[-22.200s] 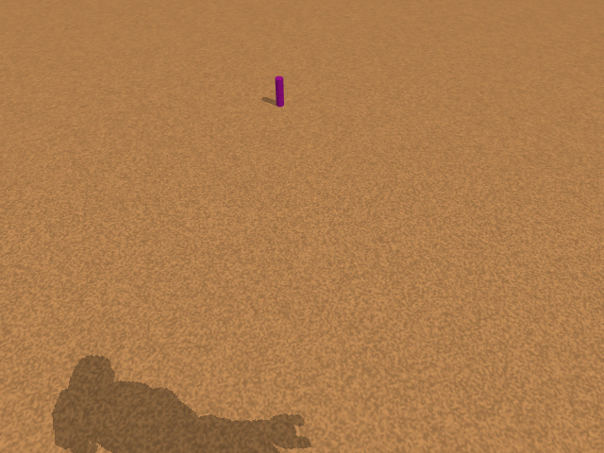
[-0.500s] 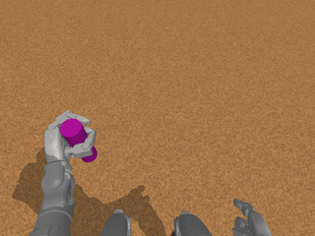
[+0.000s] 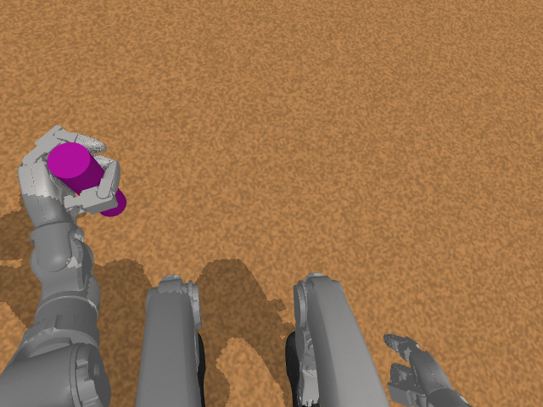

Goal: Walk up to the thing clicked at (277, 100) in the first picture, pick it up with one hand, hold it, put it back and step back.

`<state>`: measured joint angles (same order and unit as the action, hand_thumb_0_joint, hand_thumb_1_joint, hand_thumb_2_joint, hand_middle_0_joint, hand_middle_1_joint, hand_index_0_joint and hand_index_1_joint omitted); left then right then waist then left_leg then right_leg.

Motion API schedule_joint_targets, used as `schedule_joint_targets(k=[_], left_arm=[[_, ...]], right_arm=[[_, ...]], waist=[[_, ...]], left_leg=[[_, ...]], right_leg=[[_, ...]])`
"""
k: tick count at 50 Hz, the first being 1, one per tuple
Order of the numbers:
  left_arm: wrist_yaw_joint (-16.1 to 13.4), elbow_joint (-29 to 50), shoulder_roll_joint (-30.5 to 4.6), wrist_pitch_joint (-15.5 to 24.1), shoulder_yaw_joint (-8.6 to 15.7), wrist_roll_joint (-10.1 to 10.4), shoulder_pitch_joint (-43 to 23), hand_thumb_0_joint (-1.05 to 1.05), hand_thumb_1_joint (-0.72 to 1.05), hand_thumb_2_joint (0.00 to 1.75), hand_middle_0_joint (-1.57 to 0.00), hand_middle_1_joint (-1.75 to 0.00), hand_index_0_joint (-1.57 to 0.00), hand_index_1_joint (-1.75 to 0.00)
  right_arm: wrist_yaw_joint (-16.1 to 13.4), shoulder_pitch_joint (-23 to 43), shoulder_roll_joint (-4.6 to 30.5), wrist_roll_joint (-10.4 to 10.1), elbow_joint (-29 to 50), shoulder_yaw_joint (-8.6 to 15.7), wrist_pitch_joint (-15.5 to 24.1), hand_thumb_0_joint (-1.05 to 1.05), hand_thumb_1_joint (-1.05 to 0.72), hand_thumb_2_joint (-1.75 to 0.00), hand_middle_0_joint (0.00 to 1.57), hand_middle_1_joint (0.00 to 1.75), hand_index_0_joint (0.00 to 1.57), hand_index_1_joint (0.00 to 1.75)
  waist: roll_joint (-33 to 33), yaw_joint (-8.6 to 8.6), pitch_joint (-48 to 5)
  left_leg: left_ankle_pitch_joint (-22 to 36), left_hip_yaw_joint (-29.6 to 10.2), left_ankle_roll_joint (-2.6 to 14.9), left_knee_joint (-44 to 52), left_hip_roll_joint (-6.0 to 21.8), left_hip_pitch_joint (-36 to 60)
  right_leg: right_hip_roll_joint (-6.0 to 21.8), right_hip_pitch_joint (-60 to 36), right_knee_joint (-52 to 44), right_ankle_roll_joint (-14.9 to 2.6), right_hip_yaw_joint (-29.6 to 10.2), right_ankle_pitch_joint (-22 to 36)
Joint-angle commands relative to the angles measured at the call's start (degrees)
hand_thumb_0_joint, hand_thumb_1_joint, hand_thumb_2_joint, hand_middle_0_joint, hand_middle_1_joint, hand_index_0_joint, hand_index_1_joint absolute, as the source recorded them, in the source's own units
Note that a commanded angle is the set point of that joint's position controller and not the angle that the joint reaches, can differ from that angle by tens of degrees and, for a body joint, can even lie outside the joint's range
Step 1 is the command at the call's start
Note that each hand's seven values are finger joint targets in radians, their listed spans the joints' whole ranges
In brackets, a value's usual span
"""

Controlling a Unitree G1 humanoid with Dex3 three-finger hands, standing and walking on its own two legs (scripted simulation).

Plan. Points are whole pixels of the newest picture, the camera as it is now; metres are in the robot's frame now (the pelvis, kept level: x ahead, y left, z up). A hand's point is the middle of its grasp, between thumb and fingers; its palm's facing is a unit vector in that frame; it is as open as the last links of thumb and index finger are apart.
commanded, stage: crouch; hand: left
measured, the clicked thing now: (93, 185) +0.43 +0.24 -0.06
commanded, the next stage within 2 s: lower in 0.96 s
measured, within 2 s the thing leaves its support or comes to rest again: neither
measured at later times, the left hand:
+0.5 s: hand (119, 197) +0.46 +0.25 -0.18, palm faces +0.28 -0.96 -0.02, open 6.2 cm
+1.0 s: hand (125, 203) +0.47 +0.26 -0.25, palm faces +0.27 -0.96 -0.03, open 6.1 cm
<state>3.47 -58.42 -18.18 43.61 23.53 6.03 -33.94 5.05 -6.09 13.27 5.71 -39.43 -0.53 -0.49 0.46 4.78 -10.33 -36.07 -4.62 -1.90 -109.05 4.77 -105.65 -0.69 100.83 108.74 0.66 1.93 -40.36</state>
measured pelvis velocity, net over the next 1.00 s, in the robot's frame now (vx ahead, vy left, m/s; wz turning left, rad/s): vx -0.02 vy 0.01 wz -0.13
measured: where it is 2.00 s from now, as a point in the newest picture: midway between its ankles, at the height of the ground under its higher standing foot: (248, 394)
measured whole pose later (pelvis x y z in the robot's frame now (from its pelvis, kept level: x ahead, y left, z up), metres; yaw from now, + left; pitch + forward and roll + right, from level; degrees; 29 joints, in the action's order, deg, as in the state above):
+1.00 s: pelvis -0.02 +0.01 -0.18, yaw -7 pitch +25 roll -9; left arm 7.1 -64.3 -35.0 43.6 34.7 4.8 -39.9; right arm 6.1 -1.2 17.7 11.6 -38.4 -10.6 -4.4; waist 5.4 10.7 4.1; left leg -38.6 -14.5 -3.2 -143.8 3.6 -131.4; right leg -3.8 123.7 139.5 2.2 6.8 -41.9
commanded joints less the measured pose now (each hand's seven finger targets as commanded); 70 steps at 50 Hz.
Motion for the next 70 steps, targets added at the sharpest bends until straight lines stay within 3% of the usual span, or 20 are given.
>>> schedule_joint_targets(k=[1, 3, 8, 9, 10, 11, 14, 15, 18, 20, 26, 29, 31, 41, 42, 44, 51, 58, 61, 70], left_arm=[[0.16, 7.05, -12.86, 5.60, 3.52, -0.21, -19.60, 0.00, 0.54, 1.29, -1.31, -1.39, -1.32, -1.38], [0.20, 6.82, -16.07, 6.10, 5.29, -0.75, -21.60, 0.00, 0.52, 1.28, -1.31, -1.38, -1.32, -1.38], [0.91, 5.84, -19.05, 6.32, 6.53, -1.52, -25.87, 0.00, 0.51, 1.27, -1.30, -1.37, -1.31, -1.37], [0.96, 5.19, -20.18, 6.25, 8.01, -1.48, -24.85, 0.00, 0.50, 1.26, -1.30, -1.37, -1.32, -1.36], [1.45, 4.74, -21.26, 6.01, 7.91, -1.45, -25.18, 0.00, 0.50, 1.25, -1.29, -1.36, -1.30, -1.35], [2.03, 4.51, -19.26, 5.94, 6.59, -1.29, -26.08, 0.00, 0.50, 1.26, -1.29, -1.36, -1.30, -1.35], [2.83, 4.86, -22.89, 5.56, 8.61, -1.04, -28.44, 0.00, 0.52, 1.24, -1.28, -1.35, -1.29, -1.34], [2.95, 3.45, -23.76, 5.22, 9.37, -0.90, -26.39, 0.00, 0.50, 1.23, -1.27, -1.34, -1.29, -1.33], [3.66, 2.26, -23.11, 4.79, 9.37, -0.74, -26.69, 0.00, 0.53, 1.24, -1.26, -1.33, -1.27, -1.32], [3.85, 2.78, -26.21, 4.56, 10.89, -1.10, -26.14, 0.00, 0.51, 1.22, -1.25, -1.32, -1.27, -1.31], [3.81, 2.87, -29.48, 4.17, 13.23, -0.57, -25.77, 0.00, 0.51, 1.22, -1.26, -1.32, -1.28, -1.31], [4.11, 1.18, -28.02, 4.00, 11.84, -1.16, -24.81, 0.00, 0.55, 1.24, -1.26, -1.33, -1.29, -1.31], [4.23, 3.58, -29.58, 4.24, 12.19, -0.85, -26.74, 0.00, 0.55, 1.24, -1.27, -1.34, -1.30, -1.32], [3.90, 4.78, -30.44, 4.41, 12.22, -0.55, -23.71, 0.00, 0.55, 1.25, -1.28, -1.35, -1.30, -1.33], [3.80, 4.26, -30.67, 4.25, 12.57, -0.49, -21.87, 0.00, 0.56, 1.25, -1.28, -1.36, -1.31, -1.34], [3.62, 4.59, -30.08, 4.32, 12.01, -0.81, -22.27, 0.00, 0.56, 1.26, -1.28, -1.36, -1.31, -1.34], [3.28, 5.58, -31.55, 5.04, 12.33, -0.11, -21.79, 0.00, 0.58, 1.27, -1.30, -1.37, -1.32, -1.35], [2.19, -0.53, -32.02, 5.52, 13.19, 0.44, -18.87, 0.00, 0.53, 1.28, -1.37, -1.41, -1.38, -1.41], [1.89, -1.27, -33.61, 6.79, 13.07, 0.47, -20.16, 0.00, 0.54, 1.30, -1.39, -1.44, -1.40, -1.43], [1.45, -4.77, -38.50, 10.29, 13.47, -0.16, -20.37, 0.00, 0.53, 1.26, -1.33, -1.38, -1.34, -1.37]], right_arm=[[-0.41, -6.47, 11.44, 0.54, 2.39, 3.12, 0.89, 0.00, -0.90, -0.90, 0.20, 0.30, 0.20, 0.30], [-0.37, -6.41, 11.41, 0.86, 1.97, 2.63, 0.83, 0.00, -0.90, -0.91, 0.20, 0.30, 0.20, 0.30], [-0.34, -6.25, 12.38, 1.25, 1.24, 2.03, 0.26, 0.00, -0.90, -0.91, 0.20, 0.30, 0.20, 0.30], [-0.25, -6.43, 12.78, 1.33, 1.13, 1.88, 0.16, 0.00, -0.90, -0.90, 0.20, 0.30, 0.20, 0.30], [-0.43, -5.95, 12.91, 1.23, 1.03, 1.61, 0.12, 0.00, -0.90, -0.90, 0.20, 0.30, 0.20, 0.30], [-0.42, -6.20, 13.12, 1.42, 0.95, 1.39, 0.01, 0.00, -0.90, -0.90, 0.20, 0.30, 0.20, 0.30], [-0.69, -6.81, 14.14, 1.82, 0.50, 0.69, -0.33, 0.00, -0.90, -0.90, 0.20, 0.30, 0.20, 0.30], [-0.66, -6.36, 14.10, 1.73, 0.41, 0.44, -0.42, 0.00, -0.89, -0.90, 0.20, 0.30, 0.20, 0.30], [-0.67, -6.08, 14.48, 2.27, 0.49, -0.36, -0.71, 0.00, -0.88, -0.90, 0.20, 0.30, 0.20, 0.30], [-0.77, -5.86, 15.34, 2.56, 0.50, -0.66, -0.98, 0.00, -0.88, -0.90, 0.20, 0.30, 0.20, 0.30], [-0.81, -4.54, 16.10, 3.25, 1.20, -2.22, -1.78, 0.00, -0.88, -0.90, 0.20, 0.30, 0.20, 0.30], [-0.62, -4.02, 16.68, 3.79, 1.33, -2.74, -2.05, 0.00, -0.87, -0.90, 0.20, 0.30, 0.20, 0.30], [-0.60, -4.11, 17.22, 4.09, 1.34, -3.16, -2.07, 0.00, -0.88, -0.90, 0.20, 0.30, 0.20, 0.30], [0.07, -3.32, 19.02, 5.42, 1.92, -4.53, -3.01, 0.00, -0.88, -0.90, 0.20, 0.30, 0.20, 0.30], [0.18, -2.70, 19.04, 5.47, 2.23, -4.55, -2.93, 0.00, -0.88, -0.90, 0.20, 0.30, 0.20, 0.30], [0.28, -3.06, 19.49, 5.73, 2.06, -4.94, -3.30, 0.00, -0.88, -0.90, 0.20, 0.30, 0.20, 0.30], [0.51, -2.61, 20.07, 6.42, 2.33, -6.22, -3.95, 0.00, -0.89, -0.90, 0.20, 0.30, 0.20, 0.30], [0.82, -0.58, 20.84, 7.20, 3.75, -8.40, -4.11, 0.00, -0.90, -0.90, 0.20, 0.30, 0.20, 0.30], [0.71, 1.45, 21.59, 7.72, 4.40, -9.48, -3.98, 0.00, -0.90, -0.90, 0.20, 0.30, 0.20, 0.30], [0.55, 3.61, 23.43, 9.77, 5.02, -12.84, -3.84, 0.00, -0.90, -0.90, 0.20, 0.30, 0.20, 0.30]], waist=[[-6.33, 0.91, -31.80], [-7.06, 0.50, -34.01], [-9.66, 1.61, -32.41], [-9.58, 1.33, -33.55], [-9.48, 1.46, -32.62], [-9.66, 2.83, -32.53], [-10.43, 3.28, -34.06], [-9.60, 2.37, -33.53], [-8.98, 3.76, -30.08], [-10.42, 3.15, -30.36], [-9.90, 3.18, -28.01], [-10.09, 4.76, -25.24], [-10.85, 5.16, -26.04], [-14.38, 5.75, -24.52], [-14.36, 5.02, -24.51], [-15.92, 6.00, -23.92], [-15.10, 6.89, -23.91], [-11.11, 7.97, -19.30], [-11.40, 8.69, -16.92], [-15.98, 10.14, -15.65]], left_leg=[[6.92, 0.76, 2.08, 6.32, -1.72, 20.91], [7.12, 1.61, 2.14, 3.43, -1.92, 18.28], [1.05, 1.83, 1.73, 0.03, -1.96, 13.16], [1.69, 1.71, 1.75, -0.88, -1.96, 13.36], [0.73, 1.95, 1.84, -1.62, -1.97, 11.98], [0.51, 1.55, 1.85, -2.60, -1.90, 11.80], [3.38, 1.59, 2.11, -6.50, -1.83, 10.22], [3.35, 1.61, 2.12, -7.17, -1.84, 8.52], [1.52, 1.31, 2.24, -9.33, -1.88, 4.84], [1.64, 1.13, 2.11, -10.42, -1.74, 4.98], [1.27, 0.54, 2.22, -14.01, -1.47, 0.01], [-0.62, -0.10, 2.22, -14.95, -1.32, -1.35], [0.06, -0.42, 2.19, -16.14, -1.24, -1.21], [3.05, -2.18, 1.59, -18.66, -0.81, 0.28], [3.23, -2.17, 1.60, -18.84, -0.78, 0.32], [5.23, -2.99, 1.22, -18.88, -0.58, 2.73], [7.98, -3.43, 1.46, -21.58, -0.32, 0.76], [4.05, -4.09, 1.84, -23.06, -0.11, -3.90], [1.31, -4.80, 1.91, -23.22, 0.06, -4.21], [4.53, -6.51, 1.04, -24.07, 0.78, -0.13]], right_leg=[[-1.75, -6.57, -8.44, -2.77, 1.78, 9.25], [-1.82, -6.96, -6.61, -2.54, 1.27, 9.31], [-2.13, -1.55, -1.54, -2.79, 2.81, 4.59], [-2.22, -1.33, -0.32, -2.73, 3.50, 5.39], [-2.24, -0.94, -0.03, -2.64, 3.26, 4.25], [-2.26, 0.37, 1.18, -2.63, 4.00, 4.60], [-2.38, 0.64, 3.90, -2.44, 4.19, 7.72], [-2.53, 0.62, 4.74, -2.49, 4.31, 7.49], [-2.74, 1.98, 5.91, -2.22, 5.02, 6.41], [-2.94, 2.67, 7.54, -2.29, 5.50, 6.60], [-3.51, 3.15, 9.88, -1.98, 5.98, 6.84], [-3.82, 4.67, 10.80, -1.95, 7.06, 5.69], [-3.89, 4.66, 11.42, -1.88, 7.19, 6.78], [-4.44, 5.98, 15.33, -2.09, 9.19, 9.85], [-4.51, 6.44, 15.49, -2.17, 9.21, 9.87], [-4.43, 7.57, 16.43, -2.29, 9.98, 11.46], [-4.72, 4.23, 17.15, -1.80, 9.95, 14.49], [-5.24, 3.67, 16.74, -1.37, 10.89, 11.70], [-5.46, 5.62, 17.05, -1.42, 11.75, 9.39], [-5.95, 4.71, 19.04, -1.58, 13.34, 12.46]])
